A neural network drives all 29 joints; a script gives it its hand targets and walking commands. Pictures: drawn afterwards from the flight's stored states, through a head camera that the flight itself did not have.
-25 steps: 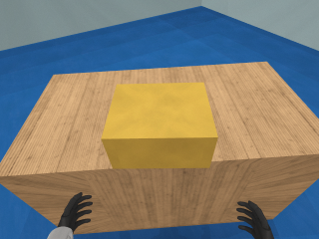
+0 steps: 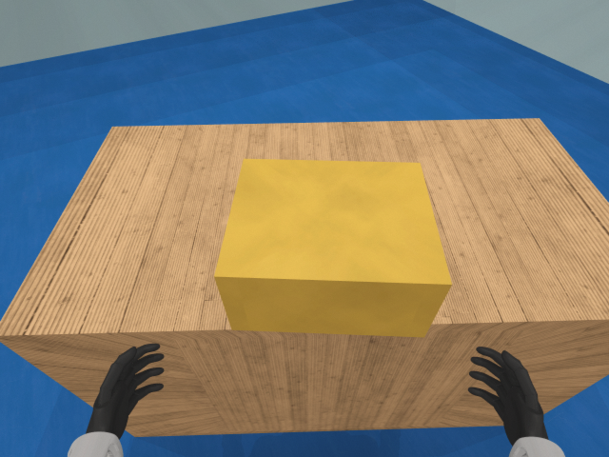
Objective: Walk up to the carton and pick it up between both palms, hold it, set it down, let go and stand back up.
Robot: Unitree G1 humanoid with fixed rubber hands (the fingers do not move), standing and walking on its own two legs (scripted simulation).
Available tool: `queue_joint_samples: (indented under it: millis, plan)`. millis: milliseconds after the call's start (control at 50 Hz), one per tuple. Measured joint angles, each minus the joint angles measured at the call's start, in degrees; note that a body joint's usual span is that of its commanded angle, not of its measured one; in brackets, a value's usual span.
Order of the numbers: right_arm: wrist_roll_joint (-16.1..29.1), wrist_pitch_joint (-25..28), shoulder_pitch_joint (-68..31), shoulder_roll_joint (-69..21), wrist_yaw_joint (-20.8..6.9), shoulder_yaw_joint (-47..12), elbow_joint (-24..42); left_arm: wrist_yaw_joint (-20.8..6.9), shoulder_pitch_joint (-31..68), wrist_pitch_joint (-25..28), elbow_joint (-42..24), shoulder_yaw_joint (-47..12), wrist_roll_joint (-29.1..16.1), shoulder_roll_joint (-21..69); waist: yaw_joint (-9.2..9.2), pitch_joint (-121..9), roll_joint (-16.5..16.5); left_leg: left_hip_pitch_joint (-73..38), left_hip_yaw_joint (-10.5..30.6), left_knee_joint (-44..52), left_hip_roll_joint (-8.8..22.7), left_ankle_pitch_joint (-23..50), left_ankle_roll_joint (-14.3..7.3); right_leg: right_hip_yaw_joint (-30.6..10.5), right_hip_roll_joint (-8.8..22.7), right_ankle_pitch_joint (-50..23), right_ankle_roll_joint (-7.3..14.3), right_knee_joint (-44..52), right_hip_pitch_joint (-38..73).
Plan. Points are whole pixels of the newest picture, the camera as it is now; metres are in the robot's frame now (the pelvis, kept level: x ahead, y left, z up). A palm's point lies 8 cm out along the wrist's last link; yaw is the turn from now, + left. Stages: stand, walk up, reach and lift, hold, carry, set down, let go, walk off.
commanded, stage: reach and lift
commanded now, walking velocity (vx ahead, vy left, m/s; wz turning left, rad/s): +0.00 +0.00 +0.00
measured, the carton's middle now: (329, 243) +0.45 +0.00 -0.02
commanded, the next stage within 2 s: none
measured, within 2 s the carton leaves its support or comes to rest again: neither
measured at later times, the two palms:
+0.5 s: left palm (137, 342) +0.25 +0.26 +0.01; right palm (535, 362) +0.23 -0.24 +0.02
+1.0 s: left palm (140, 271) +0.33 +0.26 +0.06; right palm (527, 293) +0.31 -0.25 +0.06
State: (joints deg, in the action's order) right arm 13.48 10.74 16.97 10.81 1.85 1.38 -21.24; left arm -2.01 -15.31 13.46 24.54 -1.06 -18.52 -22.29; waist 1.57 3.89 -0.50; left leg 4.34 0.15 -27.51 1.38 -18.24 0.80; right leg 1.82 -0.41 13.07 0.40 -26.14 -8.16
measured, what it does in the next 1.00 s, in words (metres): stands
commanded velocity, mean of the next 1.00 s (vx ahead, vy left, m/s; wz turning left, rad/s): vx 0.00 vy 0.00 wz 0.00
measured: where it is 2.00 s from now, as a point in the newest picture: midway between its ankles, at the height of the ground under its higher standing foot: outside the picture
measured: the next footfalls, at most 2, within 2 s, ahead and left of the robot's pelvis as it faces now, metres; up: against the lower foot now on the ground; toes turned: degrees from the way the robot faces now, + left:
none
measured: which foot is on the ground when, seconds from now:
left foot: down 0.00-1.00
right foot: down 0.00-1.00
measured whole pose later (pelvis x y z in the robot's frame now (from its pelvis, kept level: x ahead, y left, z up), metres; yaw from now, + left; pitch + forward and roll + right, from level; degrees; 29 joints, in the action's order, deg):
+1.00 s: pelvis -0.01 +0.00 +0.00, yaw -1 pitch +2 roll +0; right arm 22.3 -4.0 -12.4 21.9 1.8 2.2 -19.6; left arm -2.3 18.8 -5.2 29.1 2.7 -23.5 -25.0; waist 0.5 3.6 0.6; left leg 12.3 -0.3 -25.1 0.8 -14.8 0.4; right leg -0.3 -0.6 9.0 0.0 -23.2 -16.2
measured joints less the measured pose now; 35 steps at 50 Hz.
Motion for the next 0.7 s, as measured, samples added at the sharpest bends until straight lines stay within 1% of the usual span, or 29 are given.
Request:
queue_joint_samples:
  millis: [100, 160, 260, 340, 420, 480, 600, 700]
  plan:
    - [2.45, 2.74, -1.2, 2.01, -1.27, 0.23, -0.59, 0.9, 0.06, 2.4, -1.25, -1.4, -0.85, 0.22, -0.66, -0.38, 1.28, 0.78, -0.01, -0.96, -0.32, -0.61, -0.77, -0.23, 0.22, -0.41, -0.79, 0.91, 0.09]
    - [3.13, 3.86, -2.39, 3.24, -1.83, 0.45, -2.05, 1.21, 1.17, 1.82, -1.62, -2.38, -0.73, 0.75, -0.37, 0.23, 2.11, 0.25, -0.46, -1.21, -0.32, -0.88, -1.11, -0.8, 0.13, -0.81, -1.11, 1.57, 0.86]
    - [4.24, 4.13, -4.14, 5.04, -2.73, 1.01, -1.79, 2.64, 3.34, 0.91, -2.7, -3.97, -1.66, 1.85, -0.07, 0.87, 2.86, -0.15, -1.2, -1.31, -0.51, -0.96, -1.67, -1.77, 0.18, -1.27, -1.54, 1.91, 1.16]
    - [4.88, 1.77, -7.0, 6.36, -3.48, 1.25, -1.54, 3.65, 6.82, -1.21, -1.53, -4.47, -2.37, 2.23, -0.14, 1.09, 2.55, -0.18, -1.72, -0.81, -0.85, -0.53, -1.93, -2.48, 0.4, -1.44, -1.71, 1.61, 0.66]
    - [5.58, -2.13, -10.73, 7.88, -4.1, 1.52, -1.39, 4.52, 11.51, -5.65, -0.04, -4.16, -2.74, 2.16, -0.13, 1.15, 1.89, 0.08, -2.12, -0.04, -1.03, 0.15, -1.92, -3.04, 0.47, -1.81, -1.7, 1.57, -0.11]
    - [6.35, -4.39, -13.13, 9.07, -4.33, 1.73, -0.74, 4.75, 14.48, -8.75, -0.47, -2.91, -2.4, 2.22, -0.05, 1.17, 1.31, 0.33, -2.28, 0.76, -1.02, 0.76, -1.77, -3.32, 0.4, -2.25, -1.64, 1.93, -0.63]
    - [8.04, -7.25, -16.72, 10.81, -4.07, 1.76, 0.14, 3.48, 18.82, -12.75, -2.12, 0.74, -0.89, 2.11, -0.32, 0.89, 0.48, 0.77, -2.06, 2.4, -0.82, 1.93, -1.32, -3.26, 0.14, -3.18, -1.24, 3.24, -1.17]
    - [8.31, -9.84, -18.79, 11.12, -3.5, 1.95, 0.59, 2.05, 22.05, -15.78, -1.03, 2.72, -0.74, 1.13, -0.65, 0.46, 0.43, 1.49, -1.66, 3.42, -0.74, 2.72, -1.01, -2.99, 0.02, -3.65, -0.9, 3.9, -1.93]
